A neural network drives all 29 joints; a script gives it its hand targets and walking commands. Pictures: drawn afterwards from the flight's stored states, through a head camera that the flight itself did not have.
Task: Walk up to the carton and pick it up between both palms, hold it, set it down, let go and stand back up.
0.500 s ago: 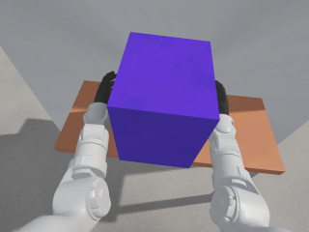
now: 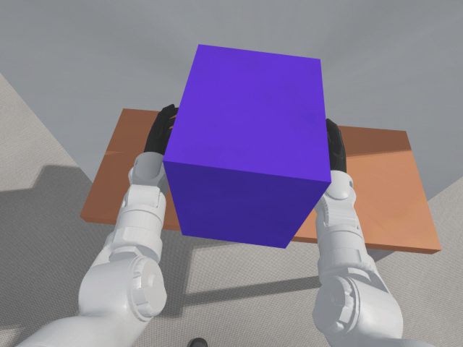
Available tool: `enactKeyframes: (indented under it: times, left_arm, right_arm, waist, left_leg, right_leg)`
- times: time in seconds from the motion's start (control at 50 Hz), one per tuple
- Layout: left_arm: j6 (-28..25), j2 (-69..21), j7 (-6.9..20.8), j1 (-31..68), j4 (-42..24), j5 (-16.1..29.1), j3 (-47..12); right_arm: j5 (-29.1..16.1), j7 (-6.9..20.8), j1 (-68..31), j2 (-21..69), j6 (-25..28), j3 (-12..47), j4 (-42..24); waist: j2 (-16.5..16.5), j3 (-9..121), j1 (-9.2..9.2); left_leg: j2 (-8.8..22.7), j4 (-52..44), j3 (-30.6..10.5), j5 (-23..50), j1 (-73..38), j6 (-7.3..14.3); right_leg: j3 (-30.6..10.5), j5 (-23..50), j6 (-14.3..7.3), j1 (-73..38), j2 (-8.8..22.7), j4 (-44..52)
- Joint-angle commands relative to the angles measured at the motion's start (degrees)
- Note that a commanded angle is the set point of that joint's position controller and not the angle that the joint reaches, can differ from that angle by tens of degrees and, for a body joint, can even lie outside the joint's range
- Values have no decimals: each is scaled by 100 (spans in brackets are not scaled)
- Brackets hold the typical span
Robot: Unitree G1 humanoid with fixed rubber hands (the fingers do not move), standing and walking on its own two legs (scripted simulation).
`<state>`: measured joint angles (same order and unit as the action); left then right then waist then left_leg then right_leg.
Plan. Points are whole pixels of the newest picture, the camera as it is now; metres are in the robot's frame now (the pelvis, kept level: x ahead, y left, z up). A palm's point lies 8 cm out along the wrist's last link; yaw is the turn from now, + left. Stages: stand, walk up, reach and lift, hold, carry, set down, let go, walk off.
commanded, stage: set down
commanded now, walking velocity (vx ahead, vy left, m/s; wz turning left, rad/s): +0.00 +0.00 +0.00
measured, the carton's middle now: (245, 154) +0.45 -0.01 +0.02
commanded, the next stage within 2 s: none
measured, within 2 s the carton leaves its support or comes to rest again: rests again in 0.20 s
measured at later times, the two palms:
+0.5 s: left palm (156, 158) +0.42 +0.16 +0.04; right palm (327, 170) +0.40 -0.16 +0.03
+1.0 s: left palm (156, 160) +0.41 +0.16 +0.03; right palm (327, 172) +0.40 -0.16 +0.03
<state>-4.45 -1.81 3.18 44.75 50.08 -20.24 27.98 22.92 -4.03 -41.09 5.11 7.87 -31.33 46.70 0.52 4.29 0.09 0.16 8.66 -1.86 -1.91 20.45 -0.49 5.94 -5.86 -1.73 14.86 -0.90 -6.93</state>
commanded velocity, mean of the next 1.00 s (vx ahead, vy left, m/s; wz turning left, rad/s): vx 0.00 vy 0.00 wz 0.00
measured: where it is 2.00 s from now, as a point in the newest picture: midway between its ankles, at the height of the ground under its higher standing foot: outside the picture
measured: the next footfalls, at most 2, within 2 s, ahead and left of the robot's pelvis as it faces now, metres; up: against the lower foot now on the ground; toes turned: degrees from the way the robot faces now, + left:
none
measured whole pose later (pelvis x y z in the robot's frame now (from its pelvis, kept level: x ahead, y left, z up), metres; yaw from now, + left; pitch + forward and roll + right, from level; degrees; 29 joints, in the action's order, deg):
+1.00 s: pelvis -0.01 +0.01 +0.00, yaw +1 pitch +19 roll -1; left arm -12.0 -1.6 2.0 46.3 54.9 -23.8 30.8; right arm 33.0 -0.6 -43.0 7.5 12.7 -39.9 45.6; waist 0.7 6.0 0.6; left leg -0.1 7.2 -2.5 1.1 27.0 -0.2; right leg 6.2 -3.7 -1.5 21.6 -0.8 -6.6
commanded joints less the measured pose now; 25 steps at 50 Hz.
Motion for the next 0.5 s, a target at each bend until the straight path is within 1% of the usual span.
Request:
enactKeyframes:
  times: [0.0,0.06,0.12,0.14,0.16,0.2,0.22,0.28,0.3,0.32,0.36,0.38,0.4,0.48]
  left_arm:
    - [-378,-2452,274,3043,-232,-32,-1319]
    - [-494,-2524,241,3120,-128,-33,-1313]
    - [-595,-2507,205,3178,-62,-34,-1326]
    - [-620,-2531,192,3141,-22,-54,-1321]
    - [-629,-2526,181,3106,25,-64,-1302]
    - [-667,-2587,162,3083,64,-71,-1330]
    - [-675,-2571,159,3076,141,-62,-1310]
    - [-737,-2576,134,3076,115,-77,-1317]
    - [-736,-2557,139,3083,144,-122,-1292]
    - [-746,-2552,137,3080,140,-121,-1282]
    - [-740,-2534,147,3072,179,-137,-1248]
    - [-748,-2498,142,3064,189,-185,-1207]
    - [-769,-2463,141,3053,164,-182,-1182]
    - [-795,-2383,145,3037,272,-270,-1003]
  right_arm:
    - [147,578,-3135,2669,516,1927,-295]
    - [202,573,-3175,2716,608,1881,-195]
    - [295,597,-3159,2691,650,1796,-102]
    - [320,600,-3108,2707,661,1780,-68]
    - [333,611,-3083,2687,662,1759,-41]
    - [364,635,-3091,2671,693,1714,-16]
    - [381,640,-3109,2670,689,1713,-18]
    - [406,665,-3056,2663,707,1623,19]
    - [459,671,-3025,2665,692,1586,65]
    - [484,675,-3008,2654,690,1560,65]
    - [524,685,-2995,2614,669,1484,108]
    - [545,699,-2968,2636,659,1463,128]
    - [553,705,-2960,2629,659,1427,111]
    - [666,732,-2975,2616,633,1282,92]
  waist:
    - [-54,4141,-77]
    - [-65,4242,-35]
    - [-29,4323,-35]
    - [-32,4338,-6]
    - [-11,4355,-25]
    - [10,4373,4]
    - [-3,4383,-11]
    - [76,4379,13]
    - [73,4341,-2]
    - [50,4331,31]
    - [65,4239,38]
    - [59,4259,3]
    - [89,4229,18]
    - [69,4063,-32]
  left_leg:
    - [-55,407,31,2165,-1100,184]
    - [-38,440,-1,2297,-1175,168]
    - [-28,459,6,2256,-1249,122]
    - [-24,462,1,2285,-1284,111]
    - [-12,468,-18,2277,-1331,95]
    - [1,508,-11,2371,-1420,48]
    - [3,532,-15,2388,-1464,45]
    - [18,552,-34,2376,-1533,-9]
    - [15,529,-22,2304,-1520,-6]
    - [18,523,-33,2258,-1530,-3]
    - [30,491,-28,2137,-1472,-1]
    - [33,482,-4,2082,-1467,3]
    - [26,469,-7,2000,-1407,-7]
    - [18,385,6,1728,-1235,22]
  right_leg:
    - [-183,4180,486,-2377,29,-874]
    - [-189,4220,466,-2208,8,-859]
    - [-172,3971,452,-1956,-18,-797]
    - [-174,3941,441,-1916,-18,-781]
    - [-172,3863,423,-1835,-21,-757]
    - [-145,3782,393,-1657,-43,-711]
    - [-152,3744,403,-1599,-44,-695]
    - [-158,3520,365,-1400,-51,-614]
    - [-158,3426,370,-1355,-43,-586]
    - [-165,3392,359,-1341,-37,-577]
    - [-140,3248,354,-1311,-33,-553]
    - [-137,3189,365,-1280,-32,-548]
    - [-151,3161,365,-1325,-21,-544]
    - [-156,2924,379,-1294,-1,-525]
